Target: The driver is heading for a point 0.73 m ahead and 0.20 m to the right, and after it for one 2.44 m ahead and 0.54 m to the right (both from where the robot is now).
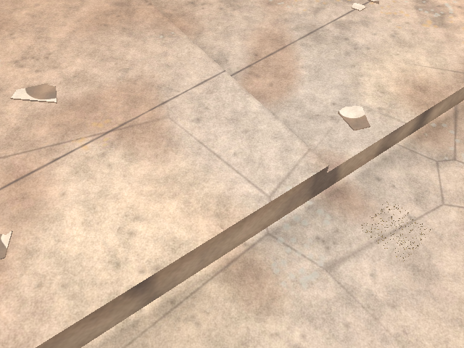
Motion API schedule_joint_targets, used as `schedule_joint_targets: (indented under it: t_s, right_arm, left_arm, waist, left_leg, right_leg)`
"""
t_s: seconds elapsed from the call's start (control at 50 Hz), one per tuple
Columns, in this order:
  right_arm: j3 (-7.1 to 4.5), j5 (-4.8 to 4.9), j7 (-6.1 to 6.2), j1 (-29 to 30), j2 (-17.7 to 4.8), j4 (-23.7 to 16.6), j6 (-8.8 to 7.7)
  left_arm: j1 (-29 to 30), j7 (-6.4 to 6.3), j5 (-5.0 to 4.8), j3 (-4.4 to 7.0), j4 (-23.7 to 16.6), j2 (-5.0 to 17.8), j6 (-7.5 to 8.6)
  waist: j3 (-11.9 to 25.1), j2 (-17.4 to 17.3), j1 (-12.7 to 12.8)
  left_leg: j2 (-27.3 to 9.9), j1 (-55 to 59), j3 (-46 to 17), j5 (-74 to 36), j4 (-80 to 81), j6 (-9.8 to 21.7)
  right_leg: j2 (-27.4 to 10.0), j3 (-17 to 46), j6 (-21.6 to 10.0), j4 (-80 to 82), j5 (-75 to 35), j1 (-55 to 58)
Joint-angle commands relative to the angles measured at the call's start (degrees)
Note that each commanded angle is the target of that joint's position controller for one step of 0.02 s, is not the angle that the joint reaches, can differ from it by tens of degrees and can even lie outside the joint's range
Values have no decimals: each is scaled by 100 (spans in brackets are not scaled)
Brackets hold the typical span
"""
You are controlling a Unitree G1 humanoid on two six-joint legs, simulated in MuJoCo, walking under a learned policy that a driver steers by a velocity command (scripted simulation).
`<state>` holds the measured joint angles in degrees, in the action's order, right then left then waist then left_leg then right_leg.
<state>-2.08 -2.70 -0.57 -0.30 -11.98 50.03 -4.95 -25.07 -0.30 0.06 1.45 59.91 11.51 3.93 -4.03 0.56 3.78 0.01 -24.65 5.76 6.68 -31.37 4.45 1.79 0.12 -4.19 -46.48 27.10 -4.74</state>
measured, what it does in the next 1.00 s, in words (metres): walks ahead, turning right: right foot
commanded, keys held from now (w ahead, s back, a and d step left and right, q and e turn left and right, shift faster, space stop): w+e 0.36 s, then e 0.38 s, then no key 0.26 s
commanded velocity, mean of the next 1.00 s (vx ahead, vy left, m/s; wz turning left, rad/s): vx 0.29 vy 0.00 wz -0.47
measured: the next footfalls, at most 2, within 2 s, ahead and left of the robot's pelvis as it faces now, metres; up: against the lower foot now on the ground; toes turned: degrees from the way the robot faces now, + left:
right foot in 0.48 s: +0.37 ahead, -0.15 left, +0.00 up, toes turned -24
left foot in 1.10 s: +0.48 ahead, +0.03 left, +0.00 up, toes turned -31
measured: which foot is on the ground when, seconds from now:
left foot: down 0.00-0.48, up 0.50-1.00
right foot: up 0.00-0.46, down 0.48-1.00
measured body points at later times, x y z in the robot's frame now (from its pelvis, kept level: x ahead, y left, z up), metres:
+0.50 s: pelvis +0.26 -0.04 -0.01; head +0.30 -0.06 +0.44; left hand +0.51 +0.13 -0.12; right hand +0.16 -0.27 -0.16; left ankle +0.11 +0.09 -0.70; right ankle +0.36 -0.12 -0.73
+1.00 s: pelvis +0.37 -0.06 +0.02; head +0.39 -0.08 +0.47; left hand +0.56 +0.15 -0.11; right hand +0.35 -0.34 -0.11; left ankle +0.46 +0.06 -0.69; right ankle +0.36 -0.12 -0.72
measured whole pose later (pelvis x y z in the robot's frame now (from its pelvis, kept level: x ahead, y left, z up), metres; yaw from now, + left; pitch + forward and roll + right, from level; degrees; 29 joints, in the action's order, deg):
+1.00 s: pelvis +0.37 -0.06 +0.02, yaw -29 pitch +1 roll +0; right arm -2.7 -0.6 2.2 -9.4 -14.0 48.3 2.2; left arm -15.3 -0.8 1.7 3.3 48.3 14.7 -0.5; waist -2.0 -1.0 2.2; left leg -1.7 -25.3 -1.8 19.7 -45.8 -1.4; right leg 8.1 5.8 -6.0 -21.8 8.7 -13.4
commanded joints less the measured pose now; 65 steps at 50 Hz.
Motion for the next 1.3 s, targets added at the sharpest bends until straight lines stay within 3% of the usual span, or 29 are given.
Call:
schedule_joint_targets:
  t_s: [0.02,0.06,0.1,0.18,0.34,0.4,0.44,0.46,0.48,0.5,0.52,0.54,0.58,0.6,0.62,0.66,0.72,0.8,0.9,1.0,1.06,1.08,1.1,1.12,1.14,1.16,1.2,1.26,1.3]
  right_arm:
    - [-274,105,52,-1496,-885,183,41]
    - [-182,137,69,-1202,-538,197,-36]
    - [-138,183,99,-1349,-416,311,-134]
    - [-168,200,131,-1720,-526,454,-254]
    - [-181,179,195,-2299,-693,649,-247]
    - [-204,160,266,-2324,-786,675,-130]
    - [-264,167,310,-2235,-963,630,-15]
    - [-289,197,305,-2197,-1028,579,53]
    - [-305,256,271,-2108,-1051,490,77]
    - [-193,217,224,-2518,-409,215,65]
    - [-223,346,227,-2521,-619,1,109]
    - [-209,299,224,-2040,-664,-55,94]
    - [-193,215,232,-1654,-629,-110,93]
    - [-211,101,230,-1703,-660,-149,197]
    - [-212,50,228,-1817,-627,-134,325]
    - [-187,69,227,-1859,-513,-193,488]
    - [-190,77,237,-1583,-558,-333,581]
    - [-211,106,248,-1110,-683,-477,683]
    - [-183,158,271,-827,-666,-528,685]
    - [-142,258,312,-952,-625,-469,628]
    - [-108,290,362,-1339,-531,-326,581]
    - [-101,252,390,-1500,-549,-268,523]
    - [-127,126,428,-1483,-848,-302,453]
    - [-123,120,395,-936,-1150,-476,419]
    - [-72,174,337,-945,-896,-406,410]
    - [-2,185,294,-863,-714,-378,377]
    - [17,194,309,-832,-750,-264,388]
    - [-33,241,308,-1077,-910,-145,399]
    - [-29,274,291,-1242,-813,0,413]
  left_arm:
    - [102,-11,7,202,-441,733,32]
    - [299,59,107,210,-441,541,-50]
    - [278,150,177,213,-468,373,-210]
    - [963,265,187,228,-776,296,-347]
    - [2597,394,189,107,-1471,249,-310]
    - [2508,382,247,133,-1511,318,-269]
    - [1723,328,277,208,-1293,461,-209]
    - [1110,292,294,282,-1115,599,-139]
    - [426,217,366,399,-932,862,-56]
    - [458,154,366,559,-948,1575,-35]
    - [160,113,165,663,-1104,1942,-147]
    - [445,32,88,636,-1212,1757,-244]
    - [1196,-9,-7,465,-1310,1081,-292]
    - [1291,-36,-59,414,-1336,910,-301]
    - [1328,-35,-36,377,-1346,837,-291]
    - [1243,-4,40,417,-1342,1030,-222]
    - [1081,-3,55,463,-1385,1191,-230]
    - [851,-43,52,439,-1416,1149,-333]
    - [659,-74,124,385,-1386,1086,-384]
    - [766,-57,198,319,-1346,1064,-418]
    - [938,-85,120,265,-1283,1041,-459]
    - [946,-109,71,224,-1276,958,-458]
    - [813,-101,41,123,-1322,649,-414]
    - [504,-99,-36,73,-1273,449,-417]
    - [560,-139,46,134,-1121,716,-488]
    - [712,-140,64,141,-1100,750,-517]
    - [960,-117,66,121,-1044,682,-521]
    - [991,-107,98,103,-860,806,-487]
    - [1004,-118,23,94,-661,747,-481]
  waist:
    - [894,-326,-659]
    - [355,-422,-438]
    - [283,-478,-268]
    - [95,-421,-246]
    - [-239,-393,-523]
    - [-162,-471,-395]
    - [330,-643,-99]
    - [721,-621,111]
    - [1138,-299,486]
    - [1710,884,-23]
    - [2659,872,142]
    - [2205,130,123]
    - [938,-210,-225]
    - [778,-146,-372]
    - [794,-110,-473]
    - [909,-62,-568]
    - [1015,130,-492]
    - [923,343,-307]
    - [726,461,-141]
    - [597,550,-149]
    - [549,462,-382]
    - [564,360,-451]
    - [669,-277,-297]
    - [544,-963,79]
    - [627,-990,-110]
    - [564,-949,-105]
    - [447,-1011,-108]
    - [596,-731,-245]
    - [391,-423,-315]
  left_leg:
    - [-2177,3009,-2974,1362,1796,783]
    - [-1730,2054,-1839,506,2129,479]
    - [-1563,1719,-1230,-59,2259,377]
    - [-1501,1849,-473,-597,2451,399]
    - [-1461,2409,572,-1698,2391,297]
    - [-1508,2926,895,-3749,1592,183]
    - [-1460,3055,973,-5189,255,102]
    - [-1423,2866,950,-4849,-786,44]
    - [-1199,2122,1022,-3337,-2334,-191]
    - [-486,146,895,2475,-4225,-423]
    - [229,-990,-157,3213,-5617,-556]
    - [-185,-1313,-682,2422,-5537,-508]
    - [-486,-1147,-715,1679,-4669,-538]
    - [-540,-869,-746,1603,-4348,-585]
    - [-535,-590,-747,1570,-4127,-619]
    - [-448,-430,-708,1460,-3769,-668]
    - [-416,-621,-728,1108,-3331,-726]
    - [-415,-945,-810,857,-2813,-770]
    - [-351,-804,-859,1007,-2057,-680]
    - [-69,165,-696,1579,-1056,-502]
    - [74,1127,-574,1013,602,-385]
    - [-138,1754,-787,206,1405,-350]
    - [-991,2199,-1627,-224,1776,-184]
    - [-1881,2075,-2517,-2058,1722,314]
    - [-2084,1463,-2391,-2625,1440,816]
    - [-1804,1410,-2135,-2596,1428,776]
    - [-1198,1522,-1600,-1919,1341,300]
    - [-884,1712,-1467,-1310,1222,-3]
    - [-705,1695,-1361,-696,1381,-89]
  right_leg:
    - [-407,389,-211,-2399,-613,-2990]
    - [-677,324,-163,-2043,-1026,-2668]
    - [-735,249,-72,-1954,-1164,-2489]
    - [-870,114,41,-1678,-1831,-3229]
    - [-642,-590,-58,663,-2807,-3136]
    - [-308,-879,-286,1063,-2291,-2778]
    - [138,-1028,-491,1206,-1841,-1968]
    - [295,-939,-618,1552,-1976,-1241]
    - [72,-543,-816,2174,-2967,-113]
    - [-1722,1310,-1311,1234,-6576,1685]
    - [-2486,3250,-2269,1725,-7304,2536]
    - [-2307,2565,-2067,2055,-6923,1987]
    - [-1713,1772,-1576,2509,-6091,413]
    - [-1492,1556,-1436,2661,-5900,-79]
    - [-1350,1410,-1324,2737,-5850,-386]
    - [-1160,1253,-1225,2720,-6088,-617]
    - [-1004,1312,-1035,2747,-5564,-617]
    - [-990,1612,-836,2933,-4192,-394]
    - [-1106,1856,-863,3012,-3448,-136]
    - [-1112,1892,-920,2729,-3845,-334]
    - [-1001,1939,-675,2389,-3964,-470]
    - [-866,1942,-421,2309,-3484,-764]
    - [-545,1674,-121,1960,-2575,-1070]
    - [218,960,89,1768,-901,-1430]
    - [156,665,129,1440,-213,-765]
    - [130,651,134,1495,-361,-614]
    - [47,657,201,2156,-1324,-452]
    - [-220,791,331,2565,-2382,-140]
    - [-289,898,367,2571,-2339,-285]
Velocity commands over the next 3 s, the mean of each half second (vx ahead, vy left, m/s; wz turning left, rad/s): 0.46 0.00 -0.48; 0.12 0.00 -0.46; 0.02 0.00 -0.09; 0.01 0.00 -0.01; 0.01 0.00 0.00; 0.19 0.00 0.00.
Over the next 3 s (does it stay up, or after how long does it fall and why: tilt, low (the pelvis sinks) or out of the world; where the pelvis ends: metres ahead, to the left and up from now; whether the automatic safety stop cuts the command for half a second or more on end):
stays up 0.45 -0.11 0.01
